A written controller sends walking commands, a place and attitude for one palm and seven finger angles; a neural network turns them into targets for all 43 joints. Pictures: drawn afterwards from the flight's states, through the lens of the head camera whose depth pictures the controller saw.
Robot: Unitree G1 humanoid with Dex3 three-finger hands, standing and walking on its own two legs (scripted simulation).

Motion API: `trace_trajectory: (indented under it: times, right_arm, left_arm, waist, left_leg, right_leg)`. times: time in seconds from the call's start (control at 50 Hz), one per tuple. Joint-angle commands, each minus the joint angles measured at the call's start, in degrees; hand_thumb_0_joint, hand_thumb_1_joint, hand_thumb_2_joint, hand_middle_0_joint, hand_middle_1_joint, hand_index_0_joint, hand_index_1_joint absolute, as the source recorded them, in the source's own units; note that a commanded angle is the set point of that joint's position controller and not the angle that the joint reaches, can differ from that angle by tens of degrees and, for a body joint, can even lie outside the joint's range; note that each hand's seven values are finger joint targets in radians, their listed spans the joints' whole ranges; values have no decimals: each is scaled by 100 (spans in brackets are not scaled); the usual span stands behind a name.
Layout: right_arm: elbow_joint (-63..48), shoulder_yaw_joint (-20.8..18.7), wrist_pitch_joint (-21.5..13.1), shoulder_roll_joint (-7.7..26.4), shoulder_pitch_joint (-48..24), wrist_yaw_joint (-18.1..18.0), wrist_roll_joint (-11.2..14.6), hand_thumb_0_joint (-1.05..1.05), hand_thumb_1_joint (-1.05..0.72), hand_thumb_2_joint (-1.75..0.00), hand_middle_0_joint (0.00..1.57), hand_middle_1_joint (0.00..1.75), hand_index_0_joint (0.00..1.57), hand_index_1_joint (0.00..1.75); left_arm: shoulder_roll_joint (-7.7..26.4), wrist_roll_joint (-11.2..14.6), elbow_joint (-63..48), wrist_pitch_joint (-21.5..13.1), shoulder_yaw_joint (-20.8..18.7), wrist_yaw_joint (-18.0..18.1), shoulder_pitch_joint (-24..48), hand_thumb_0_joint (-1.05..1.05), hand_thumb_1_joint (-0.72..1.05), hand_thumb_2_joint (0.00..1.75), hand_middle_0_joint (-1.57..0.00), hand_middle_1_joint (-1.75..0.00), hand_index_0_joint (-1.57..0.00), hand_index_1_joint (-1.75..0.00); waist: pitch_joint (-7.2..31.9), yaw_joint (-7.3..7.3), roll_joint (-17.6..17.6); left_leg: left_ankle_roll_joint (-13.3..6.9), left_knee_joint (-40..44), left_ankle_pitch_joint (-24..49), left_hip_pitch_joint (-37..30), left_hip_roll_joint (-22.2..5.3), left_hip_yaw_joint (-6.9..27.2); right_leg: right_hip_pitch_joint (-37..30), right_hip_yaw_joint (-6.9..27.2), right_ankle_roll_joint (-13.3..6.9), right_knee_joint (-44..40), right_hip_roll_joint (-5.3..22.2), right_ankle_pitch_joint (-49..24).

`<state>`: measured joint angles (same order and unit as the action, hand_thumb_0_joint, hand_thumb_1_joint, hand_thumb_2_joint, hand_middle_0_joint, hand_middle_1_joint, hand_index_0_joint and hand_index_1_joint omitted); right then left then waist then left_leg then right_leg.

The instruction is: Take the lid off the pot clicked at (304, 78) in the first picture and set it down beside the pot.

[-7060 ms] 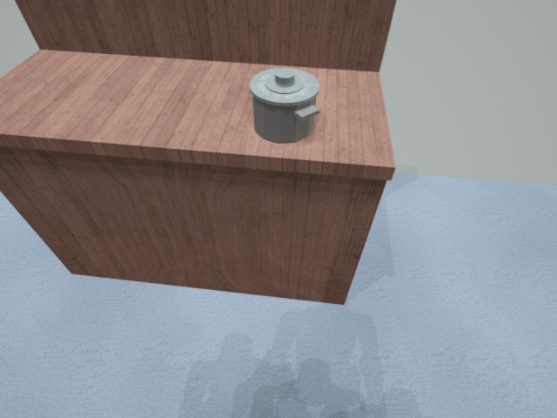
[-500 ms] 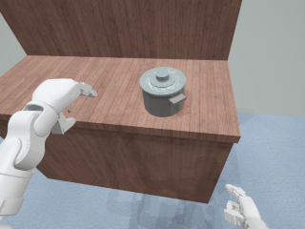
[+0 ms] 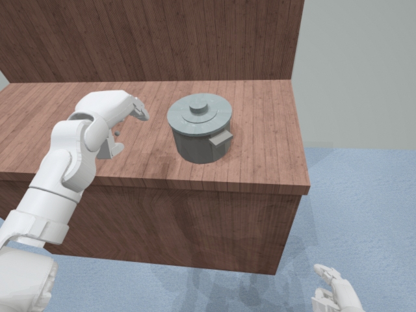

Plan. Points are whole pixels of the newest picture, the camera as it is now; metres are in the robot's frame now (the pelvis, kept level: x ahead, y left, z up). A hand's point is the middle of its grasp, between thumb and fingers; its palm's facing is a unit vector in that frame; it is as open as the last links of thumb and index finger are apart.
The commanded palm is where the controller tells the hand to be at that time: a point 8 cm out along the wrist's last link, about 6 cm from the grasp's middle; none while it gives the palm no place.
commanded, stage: move the open hand above the knob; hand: left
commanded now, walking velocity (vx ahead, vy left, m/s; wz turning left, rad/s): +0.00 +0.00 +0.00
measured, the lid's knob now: (198, 105) +0.55 +0.07 +0.11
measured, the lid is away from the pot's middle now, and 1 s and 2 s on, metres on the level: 0.00 0.00 0.00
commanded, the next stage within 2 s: lower the open fingers around the knob in 1.70 s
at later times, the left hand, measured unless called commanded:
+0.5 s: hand (158, 107) +0.46 +0.13 +0.18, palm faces -0.19 -0.05 -0.98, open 10.0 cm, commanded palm +0.43 +0.13 +0.24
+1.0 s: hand (188, 88) +0.51 +0.08 +0.18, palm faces -0.25 -0.03 -0.97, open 10.0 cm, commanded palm +0.51 +0.08 +0.24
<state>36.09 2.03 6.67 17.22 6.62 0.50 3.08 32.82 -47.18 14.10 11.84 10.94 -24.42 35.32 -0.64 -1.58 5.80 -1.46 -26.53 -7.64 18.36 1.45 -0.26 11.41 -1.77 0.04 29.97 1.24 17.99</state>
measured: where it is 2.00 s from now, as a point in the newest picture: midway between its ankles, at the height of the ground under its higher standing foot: outside the picture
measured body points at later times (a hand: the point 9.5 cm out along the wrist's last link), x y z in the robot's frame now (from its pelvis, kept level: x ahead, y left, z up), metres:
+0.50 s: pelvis +0.03 +0.00 +0.00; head +0.05 -0.05 +0.45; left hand +0.46 +0.14 +0.23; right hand +0.21 -0.23 -0.12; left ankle +0.07 +0.11 -0.74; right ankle -0.02 -0.12 -0.74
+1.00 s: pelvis +0.04 +0.00 +0.00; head +0.06 -0.04 +0.45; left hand +0.52 +0.08 +0.24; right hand +0.14 -0.26 -0.14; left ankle +0.07 +0.11 -0.74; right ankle -0.02 -0.12 -0.74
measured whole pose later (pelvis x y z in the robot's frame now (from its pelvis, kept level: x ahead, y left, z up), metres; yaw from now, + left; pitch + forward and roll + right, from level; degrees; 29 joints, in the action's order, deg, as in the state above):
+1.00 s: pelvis +0.04 +0.00 +0.00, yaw -1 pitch +5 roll +1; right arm 40.5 0.5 10.1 16.4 10.7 1.1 3.6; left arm 18.9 -49.4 48.1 17.3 20.1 -21.1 65.7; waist 2.5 3.2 3.9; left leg -1.5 -26.2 -10.1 21.4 1.9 -1.5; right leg 14.9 -0.4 0.1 29.7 1.8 20.0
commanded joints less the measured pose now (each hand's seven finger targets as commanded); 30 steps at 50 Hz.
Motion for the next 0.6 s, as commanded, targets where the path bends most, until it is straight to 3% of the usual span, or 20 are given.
trace_trajectory:
  times: [0.0, 0.02, 0.14, 0.18, 0.22, 0.24, 0.28, 0.3, 0.32, 0.36, 0.42, 0.48, 0.54, 0.58]
  right_arm:
    - [-935, -225, -236, 581, -852, -13, 18, 0, -90, -90, 20, 30, 20, 30]
    - [-996, -244, -265, 572, -864, 9, 4, 0, -90, -90, 20, 30, 20, 30]
    - [-964, -251, -174, 559, -834, 95, 18, 0, -90, -90, 20, 30, 20, 30]
    - [-911, -234, -112, 543, -795, 113, 49, 0, -90, -90, 20, 30, 20, 30]
    - [-921, -250, -65, 572, -757, 122, 56, 0, -90, -90, 20, 30, 20, 30]
    - [-946, -236, -51, 554, -843, 128, 56, 0, -90, -90, 20, 30, 20, 30]
    - [-890, -232, -41, 503, -849, 127, 64, 0, -90, -90, 20, 30, 20, 30]
    - [-844, -223, -23, 511, -782, 123, 64, 0, -90, -90, 20, 30, 20, 30]
    - [-839, -258, -13, 544, -711, 134, 48, 0, -90, -90, 20, 30, 20, 30]
    - [-845, -227, -1, 476, -789, 155, 56, 0, -90, -90, 20, 30, 20, 30]
    - [-774, -235, 35, 523, -673, 158, 44, 0, -90, -90, 20, 30, 20, 30]
    - [-779, -205, 77, 445, -788, 171, 70, 0, -90, -90, 20, 30, 20, 30]
    - [-718, -197, 130, 475, -724, 153, 69, 0, -90, -90, 20, 30, 20, 30]
    - [-649, -192, 143, 454, -650, 121, 76, 0, -90, -90, 20, 30, 20, 30]
  left_arm:
    - [1262, -79, -777, 73, -751, 157, 2969, 0, -34, 156, -85, -8, -85, -8]
    - [1284, -64, -901, 53, -784, 140, 2965, 0, -34, 156, -85, -8, -85, -8]
    - [1129, -112, -753, 164, -694, 103, 3101, 0, -34, 156, -85, -8, -85, -8]
    - [846, -99, -397, 266, -494, 113, 3015, 0, -34, 156, -85, -8, -85, -8]
    - [935, -123, -358, 297, -536, 148, 3197, 0, -34, 156, -85, -8, -85, -8]
    - [914, -161, -610, 294, -471, 168, 3508, 0, -34, 156, -85, -8, -85, -8]
    - [655, -184, -514, 374, -260, 223, 3782, 0, -34, 156, -85, -8, -85, -8]
    - [635, -191, -247, 434, -258, 250, 3795, 0, -34, 156, -85, -8, -85, -8]
    - [835, -190, -357, 409, -429, 267, 3902, 0, -34, 156, -85, -8, -85, -8]
    - [490, -208, -361, 450, -140, 287, 4123, 0, -34, 156, -85, -8, -85, -8]
    - [646, -220, 154, 505, -342, 329, 3989, 0, -34, 156, -85, -8, -85, -8]
    - [152, -233, 160, 595, 92, 329, 4316, 0, -34, 156, -85, -8, -85, -8]
    - [256, -254, 582, 660, 29, 314, 4542, 0, -34, 156, -85, -8, -85, -8]
    - [86, -255, 882, 694, 155, 315, 4731, 0, -34, 156, -85, -8, -85, -8]
  waist:
    - [1836, 13, -614]
    - [2037, -10, -553]
    - [2221, -9, -620]
    - [1981, 39, -676]
    - [2019, 47, -783]
    - [2224, 38, -655]
    - [2255, 102, -571]
    - [2232, 108, -636]
    - [2408, 93, -763]
    - [2498, 110, -593]
    - [2497, 86, -898]
    - [2547, 158, -714]
    - [2388, 214, -975]
    - [2318, 251, -999]
  left_leg:
    - [-192, 104, 475, -1368, 310, 51]
    - [-216, 8, 637, -1462, 332, 52]
    - [-230, -100, 1196, -1533, 338, 47]
    - [-212, -89, 1190, -1449, 323, 16]
    - [-213, -96, 1063, -1388, 319, 16]
    - [-216, -81, 1123, -1480, 318, 26]
    - [-209, -134, 1346, -1659, 303, 88]
    - [-204, -132, 1327, -1620, 308, 94]
    - [-212, -161, 1354, -1621, 298, 97]
    - [-209, -161, 1449, -1724, 314, 108]
    - [-209, -222, 1493, -1542, 306, 61]
    - [-213, -255, 1752, -1694, 313, 65]
    - [-221, -237, 1454, -1506, 323, 31]
    - [-226, -205, 1324, -1493, 340, 26]
  right_leg:
    - [297, 11, -130, -527, -258, -1299]
    - [221, 43, -147, -474, -257, -1475]
    - [148, 13, -163, -326, -257, -2073]
    - [292, -32, -151, -323, -268, -2085]
    - [262, -16, -160, -339, -267, -2004]
    - [219, -19, -165, -302, -258, -2013]
    - [382, -54, -188, -248, -294, -2058]
    - [402, -57, -182, -250, -301, -2054]
    - [261, -38, -192, -253, -283, -2143]
    - [343, -62, -191, -206, -282, -2158]
    - [216, -45, -185, -177, -265, -2378]
    - [341, -56, -175, -137, -262, -2510]
    - [358, -54, -164, -183, -259, -2439]
    - [432, -60, -156, -208, -267, -2368]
